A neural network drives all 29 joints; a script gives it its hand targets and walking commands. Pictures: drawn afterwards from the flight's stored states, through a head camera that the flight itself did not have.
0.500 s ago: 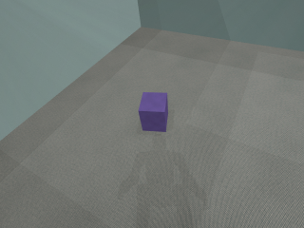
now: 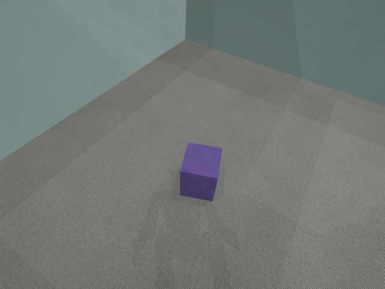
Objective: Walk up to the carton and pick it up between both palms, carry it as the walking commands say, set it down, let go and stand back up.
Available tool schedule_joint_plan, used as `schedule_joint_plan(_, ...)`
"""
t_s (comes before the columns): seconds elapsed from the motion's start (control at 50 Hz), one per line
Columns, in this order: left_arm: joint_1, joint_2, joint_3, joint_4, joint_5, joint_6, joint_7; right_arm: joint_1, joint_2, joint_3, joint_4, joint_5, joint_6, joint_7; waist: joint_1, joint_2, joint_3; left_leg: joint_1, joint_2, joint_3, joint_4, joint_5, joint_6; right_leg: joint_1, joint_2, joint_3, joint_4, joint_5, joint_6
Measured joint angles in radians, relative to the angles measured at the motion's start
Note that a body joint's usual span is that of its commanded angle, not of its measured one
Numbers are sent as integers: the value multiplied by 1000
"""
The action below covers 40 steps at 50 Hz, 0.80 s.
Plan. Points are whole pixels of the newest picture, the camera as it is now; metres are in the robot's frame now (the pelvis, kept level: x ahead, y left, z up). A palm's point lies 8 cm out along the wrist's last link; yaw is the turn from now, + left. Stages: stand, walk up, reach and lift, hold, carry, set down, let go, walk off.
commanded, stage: walk up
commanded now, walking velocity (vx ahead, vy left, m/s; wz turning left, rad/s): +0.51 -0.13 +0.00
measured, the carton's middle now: (200, 172) +0.85 -0.03 -0.65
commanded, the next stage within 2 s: none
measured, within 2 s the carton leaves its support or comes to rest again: neither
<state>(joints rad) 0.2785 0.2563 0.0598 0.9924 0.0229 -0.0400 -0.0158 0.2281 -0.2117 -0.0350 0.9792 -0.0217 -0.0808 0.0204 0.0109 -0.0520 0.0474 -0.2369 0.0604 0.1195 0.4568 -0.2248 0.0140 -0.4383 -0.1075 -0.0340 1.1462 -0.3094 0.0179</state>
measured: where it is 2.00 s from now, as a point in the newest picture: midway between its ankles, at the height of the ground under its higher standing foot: (182, 261)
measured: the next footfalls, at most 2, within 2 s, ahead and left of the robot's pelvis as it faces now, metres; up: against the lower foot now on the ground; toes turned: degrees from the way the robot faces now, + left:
right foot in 0.32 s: +0.31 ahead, -0.16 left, +0.00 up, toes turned -9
left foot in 0.82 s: +0.36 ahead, +0.14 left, +0.00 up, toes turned +7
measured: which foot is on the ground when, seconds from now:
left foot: down 0.00-0.34, up 0.36-0.80, down 0.82-1.00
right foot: up 0.00-0.30, down 0.32-0.80, up 0.82-1.00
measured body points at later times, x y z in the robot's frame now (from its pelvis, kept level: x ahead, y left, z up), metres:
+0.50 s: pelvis +0.21 -0.05 +0.00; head +0.24 -0.09 +0.44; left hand +0.27 +0.21 -0.12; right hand +0.21 -0.30 -0.17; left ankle +0.15 +0.11 -0.66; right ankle +0.27 -0.15 -0.74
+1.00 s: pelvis +0.31 +0.02 +0.00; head +0.33 +0.06 +0.45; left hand +0.33 +0.26 -0.17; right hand +0.37 -0.22 -0.13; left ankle +0.32 +0.13 -0.74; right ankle +0.31 -0.12 -0.70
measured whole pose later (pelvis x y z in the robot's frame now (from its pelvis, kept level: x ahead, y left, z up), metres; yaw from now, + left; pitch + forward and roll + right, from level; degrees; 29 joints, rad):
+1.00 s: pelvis +0.31 +0.02 +0.00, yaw +0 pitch -1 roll -1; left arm 0.25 0.20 0.05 1.05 0.00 0.03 0.02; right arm 0.20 -0.16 -0.01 1.04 -0.02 -0.04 -0.03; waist 0.00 -0.06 0.07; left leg -0.18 0.06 0.11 0.41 -0.20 0.01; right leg -0.34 -0.05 -0.04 0.77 -0.40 0.04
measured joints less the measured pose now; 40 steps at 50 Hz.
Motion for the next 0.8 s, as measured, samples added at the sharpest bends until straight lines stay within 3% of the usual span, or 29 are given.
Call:
schedule_joint_plan(0.1, -111, 14, 0, -24, 1, 37, -23, 141, -2, -8, 48, 8, -11, -10, -48, 0, -2, 138, 8, 1, -112, -12, -10, -130, -5, -12, -94, 141, 20)
schedule_joint_plan(0.18, -184, 1, -11, -39, -4, 48, -39, 207, 11, -8, 61, 2, -6, -15, -78, 8, 9, 228, 13, 4, -167, -38, -28, -139, -3, -39, -318, 226, 24)
schedule_joint_plan(0.28, -251, -34, -19, -63, -3, 25, -33, 237, 18, -8, 88, -10, 8, -27, -92, 31, 18, 300, 10, 20, -151, -124, -61, -57, 17, -86, -552, 185, 5)
schedule_joint_plan(0.32, -259, -37, -16, -71, 4, 2, -21, 254, 22, -6, 101, -7, 16, -29, -92, 35, 11, 273, 11, 5, -31, -207, -69, 12, 23, -101, -627, 202, -17)
schedule_joint_plan(0.38, -233, -46, -11, -58, 4, -17, 1, 195, 7, -9, 92, 0, 35, -35, -79, 77, 28, 76, 10, -72, 412, -286, -40, -3, 30, -114, -539, 146, -65)
schedule_joint_plan(0.42, -183, -48, -10, -32, -3, -14, 11, 149, -7, -20, 76, 2, 46, -32, -66, 91, 33, -33, -5, -90, 598, -255, -38, 41, 25, -114, -569, 133, -61)
schedule_joint_plan(0.46, -129, -48, -7, -5, -4, -11, 17, 106, -19, -29, 62, 0, 60, -26, -44, 99, 34, -113, 0, -84, 651, -190, -40, 90, 21, -110, -622, 143, -53)
schedule_joint_plan(0.54, -26, -45, -8, 28, 3, -11, 20, 39, -33, -32, 45, -4, 92, -8, -2, 95, 27, -217, 16, -75, 603, -87, -40, 155, 9, -98, -697, 155, -46)
schedule_joint_plan(0.66, 77, -48, -6, 55, 14, -1, 30, -24, -27, -27, 28, -6, 113, 16, 39, 79, 2, -248, 28, -65, 403, -22, -64, 222, -7, -91, -770, 155, -20)
schedule_joint_plan(0.74, 106, -46, -6, 74, 12, 5, 27, -58, -8, -15, 21, 3, 97, 20, 50, 58, -15, -172, 24, -38, 210, -23, -74, 255, -15, -91, -790, 141, 5)
schedule_joint_plan(0.8, 119, -50, -5, 90, 10, 14, 23, -65, -3, -7, 17, 9, 64, 6, 44, 58, -30, -49, 20, -8, 34, 13, -75, 249, -6, -90, -715, 80, 26)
